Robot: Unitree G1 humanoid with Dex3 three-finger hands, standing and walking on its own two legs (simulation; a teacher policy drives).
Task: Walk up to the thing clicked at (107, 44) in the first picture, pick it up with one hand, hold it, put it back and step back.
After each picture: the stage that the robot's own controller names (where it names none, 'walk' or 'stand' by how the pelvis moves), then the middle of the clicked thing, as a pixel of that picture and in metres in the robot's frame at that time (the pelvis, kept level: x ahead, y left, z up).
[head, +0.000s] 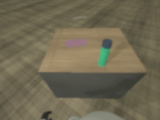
stand; (104, 54) +0.55 -0.08 +0.03
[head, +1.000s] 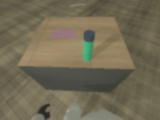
walk; (88, 47) +0.52 +0.06 +0.06
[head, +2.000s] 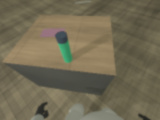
stand; (65, 49) +0.48 +0.22 +0.07
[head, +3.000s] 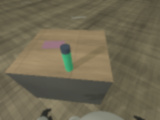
stand; (67, 59) +0.47 +0.21 +0.03
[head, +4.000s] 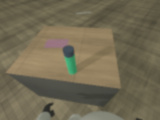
stand; (70, 61) +0.42 +0.17 +0.04
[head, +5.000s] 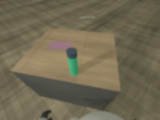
stand; (73, 63) +0.43 +0.16 +0.03
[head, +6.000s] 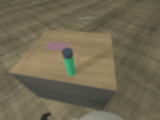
stand; (69, 63) +0.43 +0.19 +0.03
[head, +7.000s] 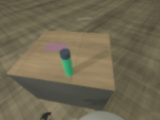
stand; (67, 64) +0.43 +0.20 +0.03
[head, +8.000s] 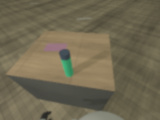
stand; (67, 64) +0.42 +0.20 +0.03
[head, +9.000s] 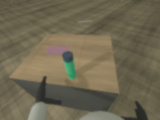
rise first; (70, 66) +0.40 +0.20 +0.03
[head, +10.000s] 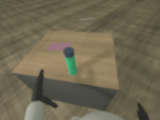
go down; (71, 62) +0.43 +0.19 +0.03
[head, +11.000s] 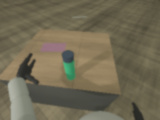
go down; (69, 67) +0.39 +0.17 +0.05
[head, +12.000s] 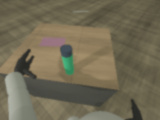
approach; (68, 61) +0.41 +0.17 +0.05
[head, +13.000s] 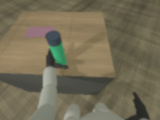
close; (58, 51) +0.44 +0.19 +0.10
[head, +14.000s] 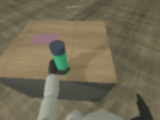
lift; (61, 60) +0.38 +0.18 +0.11
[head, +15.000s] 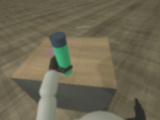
lift; (63, 56) +0.32 +0.17 +0.23
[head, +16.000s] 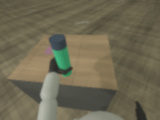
hold; (62, 58) +0.33 +0.17 +0.21
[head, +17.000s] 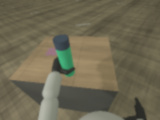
hold; (65, 58) +0.33 +0.16 +0.21
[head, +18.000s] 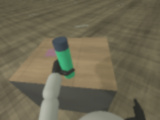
crouch; (65, 60) +0.33 +0.16 +0.20
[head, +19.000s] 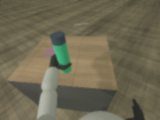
crouch; (62, 55) +0.36 +0.18 +0.21
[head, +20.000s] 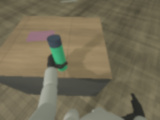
lower; (58, 55) +0.43 +0.19 +0.08
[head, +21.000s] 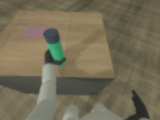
lower; (56, 50) +0.45 +0.20 +0.10
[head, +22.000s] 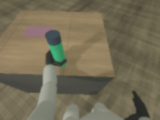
lower; (57, 51) +0.44 +0.19 +0.10
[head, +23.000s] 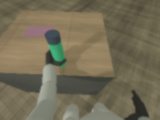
lower; (57, 51) +0.44 +0.19 +0.10
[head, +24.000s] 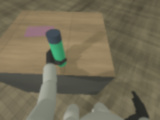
rest; (58, 50) +0.44 +0.19 +0.10
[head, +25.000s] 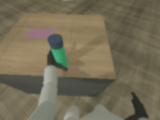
withdraw; (59, 54) +0.43 +0.19 +0.09
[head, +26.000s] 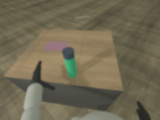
sink last; (70, 64) +0.40 +0.18 +0.06
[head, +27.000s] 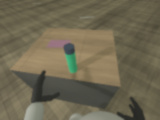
stand; (71, 59) +0.44 +0.19 +0.06
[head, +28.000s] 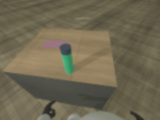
stand; (67, 60) +0.43 +0.19 +0.07
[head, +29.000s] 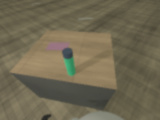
stand; (69, 63) +0.43 +0.19 +0.03
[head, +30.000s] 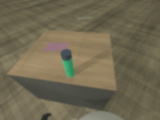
stand; (68, 64) +0.42 +0.19 +0.03
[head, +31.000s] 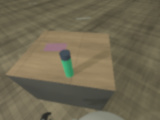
stand; (67, 65) +0.41 +0.20 +0.03
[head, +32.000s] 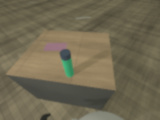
stand; (67, 64) +0.42 +0.20 +0.03
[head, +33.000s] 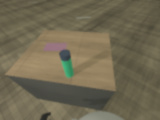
walk; (67, 65) +0.41 +0.20 +0.03
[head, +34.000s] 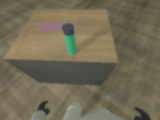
walk; (70, 41) +0.54 +0.18 +0.05
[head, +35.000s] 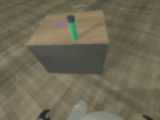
walk; (72, 28) +0.82 +0.24 +0.04
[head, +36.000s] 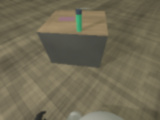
stand; (79, 21) +1.05 +0.21 +0.05
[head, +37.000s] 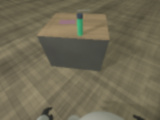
stand; (80, 25) +1.00 +0.17 +0.03
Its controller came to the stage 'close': yes
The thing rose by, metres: 0.19
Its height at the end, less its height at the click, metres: +0.00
